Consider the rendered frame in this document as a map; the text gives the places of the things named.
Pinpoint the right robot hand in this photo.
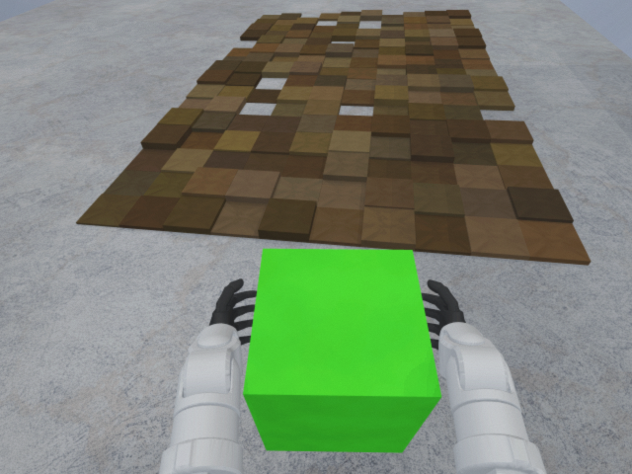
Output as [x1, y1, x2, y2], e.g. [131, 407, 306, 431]
[422, 279, 466, 350]

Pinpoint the right robot forearm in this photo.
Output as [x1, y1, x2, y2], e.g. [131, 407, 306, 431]
[438, 322, 547, 474]

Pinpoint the left robot hand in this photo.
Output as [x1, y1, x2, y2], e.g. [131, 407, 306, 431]
[209, 278, 257, 346]

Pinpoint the left robot forearm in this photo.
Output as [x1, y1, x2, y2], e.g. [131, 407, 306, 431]
[159, 324, 243, 474]

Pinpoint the carton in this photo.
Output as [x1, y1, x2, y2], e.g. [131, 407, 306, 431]
[243, 249, 441, 453]

